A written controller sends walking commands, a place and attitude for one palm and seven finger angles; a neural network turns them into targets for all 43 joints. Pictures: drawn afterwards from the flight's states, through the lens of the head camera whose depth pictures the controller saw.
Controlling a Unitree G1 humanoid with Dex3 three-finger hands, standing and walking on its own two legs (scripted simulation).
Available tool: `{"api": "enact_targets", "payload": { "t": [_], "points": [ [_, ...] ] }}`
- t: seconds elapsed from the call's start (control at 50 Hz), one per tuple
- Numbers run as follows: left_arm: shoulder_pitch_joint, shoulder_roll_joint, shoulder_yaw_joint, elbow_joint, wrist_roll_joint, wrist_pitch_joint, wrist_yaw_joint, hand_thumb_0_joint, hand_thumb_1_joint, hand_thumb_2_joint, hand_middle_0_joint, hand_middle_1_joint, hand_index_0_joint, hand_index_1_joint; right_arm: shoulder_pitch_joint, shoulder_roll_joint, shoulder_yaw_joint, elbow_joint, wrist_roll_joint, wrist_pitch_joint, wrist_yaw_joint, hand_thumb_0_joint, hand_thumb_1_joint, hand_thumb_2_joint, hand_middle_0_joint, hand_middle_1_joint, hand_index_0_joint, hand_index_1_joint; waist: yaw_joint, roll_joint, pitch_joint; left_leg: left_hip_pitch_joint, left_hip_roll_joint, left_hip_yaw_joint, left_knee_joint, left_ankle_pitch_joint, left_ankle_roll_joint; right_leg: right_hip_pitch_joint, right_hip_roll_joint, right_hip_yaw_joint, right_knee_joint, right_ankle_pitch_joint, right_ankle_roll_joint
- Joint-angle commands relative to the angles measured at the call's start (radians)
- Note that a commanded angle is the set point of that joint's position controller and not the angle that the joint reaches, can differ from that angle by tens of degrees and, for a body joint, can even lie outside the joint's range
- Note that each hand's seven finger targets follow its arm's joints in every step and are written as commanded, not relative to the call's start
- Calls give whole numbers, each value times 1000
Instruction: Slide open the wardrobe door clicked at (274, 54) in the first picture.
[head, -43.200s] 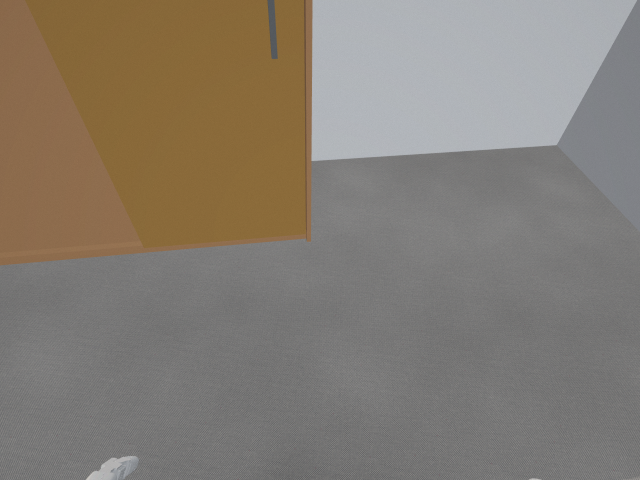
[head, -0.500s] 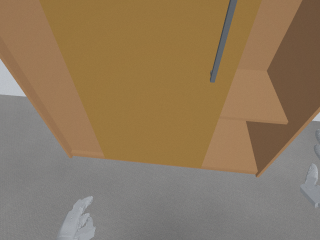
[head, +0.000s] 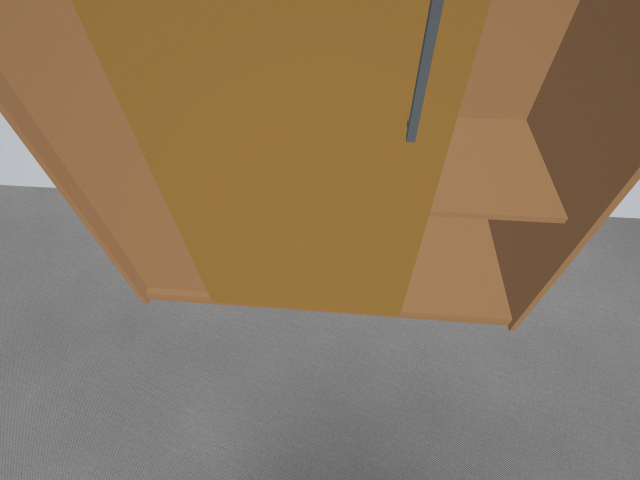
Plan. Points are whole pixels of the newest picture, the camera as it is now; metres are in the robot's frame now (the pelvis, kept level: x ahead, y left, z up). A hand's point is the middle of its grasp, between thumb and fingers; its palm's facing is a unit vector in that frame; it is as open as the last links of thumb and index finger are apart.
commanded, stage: let the arm hang, fingers relaxed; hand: right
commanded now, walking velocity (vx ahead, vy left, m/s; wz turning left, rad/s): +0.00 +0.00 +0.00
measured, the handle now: (427, 42) +0.69 -0.13 +0.20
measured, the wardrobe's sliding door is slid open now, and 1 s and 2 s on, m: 0.38 0.38 0.38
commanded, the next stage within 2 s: look to check the result in 0.56 s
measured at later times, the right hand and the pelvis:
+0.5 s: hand out of the picture +0.10 -0.24 -0.15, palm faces -0.05 +0.96 -0.29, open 7.4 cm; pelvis +0.01 -0.01 +0.01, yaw +1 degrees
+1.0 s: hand out of the picture +0.11 -0.24 -0.15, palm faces -0.05 +0.94 -0.33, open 7.4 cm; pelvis +0.04 +0.00 +0.01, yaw +1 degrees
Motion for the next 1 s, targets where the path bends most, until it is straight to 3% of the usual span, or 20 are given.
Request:
{"api": "enact_targets", "payload": {
  "t": [0.0, 0.06, 0.16, 0.26, 0.34, 0.5, 0.66, 0.82, 0.98],
  "points": [
    [-26, 190, 50, -44, -2, -33, 12, 0, 900, 900, -200, -300, -200, -300, -64, -169, -41, -45, 1, -34, -15, 0, -900, -900, 200, 300, 200, 300, 21, -27, -37, -59, 99, -127, -145, -205, 48, 33, -104, 138, -167, -217, -14],
    [-33, 208, 54, -26, -1, -37, 12, 0, 900, 900, -200, -300, -200, -300, -69, -178, -44, -20, 0, -35, -15, 0, -900, -900, 200, 300, 200, 300, 16, -12, -16, -56, 93, -123, -137, -196, 46, 21, -112, 154, -203, -242, -19],
    [-57, 225, 55, -4, -3, -48, 10, 0, 900, 900, -200, -300, -200, -300, -86, -195, -43, -2, 1, -42, -15, 0, -900, -900, 200, 300, 200, 300, 10, 17, -36, -20, 97, -118, -125, -118, 40, 46, -123, 161, -228, -187, -22],
    [-87, 235, 51, 11, -4, -54, 6, 0, 900, 900, -200, -300, -200, -300, -115, -215, -43, 0, 2, -44, -15, 0, -900, -900, 200, 300, 200, 300, 6, -10, -40, 8, 100, -116, -121, -63, 32, 55, -129, 164, -251, -135, -21],
    [-113, 237, 45, 19, -5, -60, 5, 0, 900, 900, -200, -300, -200, -300, -145, -221, -39, -2, 4, -51, -15, 0, -900, -900, 200, 300, 200, 300, 10, 0, -69, 24, 114, -122, -135, 0, 29, 109, -122, 134, -222, 13, -16],
    [-159, 263, 42, 24, -9, -66, 2, 0, 900, 900, -200, -300, -200, -300, -193, -252, -42, -7, 5, -59, -14, 0, -900, -900, 200, 300, 200, 300, 14, -18, -100, 61, 130, -123, -160, 62, 24, 158, -121, 117, -209, 130, -8],
    [-187, 286, 40, 28, -10, -66, 3, 0, 900, 900, -200, -300, -200, -300, -216, -261, -43, -4, 7, -60, -13, 0, -900, -900, 200, 300, 200, 300, 17, -31, -106, 77, 131, -127, -180, 77, 24, 188, -124, 117, -218, 153, -1],
    [-192, 299, 39, 28, -11, -67, 6, 0, 900, 900, -200, -300, -200, -300, -218, -268, -42, 2, 9, -62, -14, 0, -900, -900, 200, 300, 200, 300, 18, -3, -138, 99, 138, -126, -185, 145, 26, 230, -132, 112, -204, 226, -2],
    [-198, 298, 37, 30, -13, -63, 7, 0, 900, 900, -200, -300, -200, -300, -212, -275, -41, 5, 8, -62, -16, 0, -900, -900, 200, 300, 200, 300, 17, 14, -123, 100, 138, -123, -195, 169, 27, 241, -133, 104, -202, 239, -2]
  ]
}}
